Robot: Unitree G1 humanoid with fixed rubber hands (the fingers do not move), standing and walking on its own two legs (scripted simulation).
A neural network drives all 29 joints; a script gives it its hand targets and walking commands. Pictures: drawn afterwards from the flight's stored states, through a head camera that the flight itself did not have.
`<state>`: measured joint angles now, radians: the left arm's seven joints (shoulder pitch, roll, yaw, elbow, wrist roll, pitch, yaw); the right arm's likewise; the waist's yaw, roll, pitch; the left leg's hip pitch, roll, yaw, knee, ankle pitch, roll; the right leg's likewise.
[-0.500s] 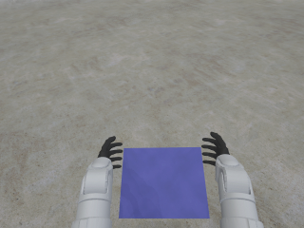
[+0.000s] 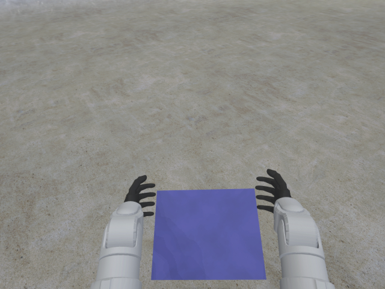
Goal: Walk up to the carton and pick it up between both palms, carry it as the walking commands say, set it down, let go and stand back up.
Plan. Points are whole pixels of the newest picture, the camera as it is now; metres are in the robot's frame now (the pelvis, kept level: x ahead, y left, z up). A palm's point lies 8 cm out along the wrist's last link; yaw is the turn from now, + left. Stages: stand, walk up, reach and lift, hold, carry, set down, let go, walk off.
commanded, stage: hold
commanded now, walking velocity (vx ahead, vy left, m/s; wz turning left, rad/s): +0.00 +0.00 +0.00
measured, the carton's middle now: (206, 234) +0.28 -0.01 -0.06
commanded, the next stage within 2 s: carry in 1.08 s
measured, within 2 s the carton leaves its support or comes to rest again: neither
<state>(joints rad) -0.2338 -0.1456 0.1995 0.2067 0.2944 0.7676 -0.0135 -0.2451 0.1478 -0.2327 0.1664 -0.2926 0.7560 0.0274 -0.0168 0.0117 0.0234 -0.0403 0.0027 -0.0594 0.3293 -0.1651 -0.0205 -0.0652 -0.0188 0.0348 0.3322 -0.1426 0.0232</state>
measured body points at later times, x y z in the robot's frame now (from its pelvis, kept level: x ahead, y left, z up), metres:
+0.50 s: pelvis +0.02 +0.00 +0.00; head -0.02 -0.01 +0.45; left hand +0.30 +0.15 +0.03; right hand +0.31 -0.16 +0.04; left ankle +0.02 +0.14 -0.75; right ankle +0.03 -0.14 -0.75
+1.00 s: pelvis +0.00 +0.00 +0.00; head -0.03 +0.00 +0.45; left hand +0.29 +0.15 +0.03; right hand +0.29 -0.17 +0.04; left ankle +0.02 +0.14 -0.75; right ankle +0.04 -0.14 -0.75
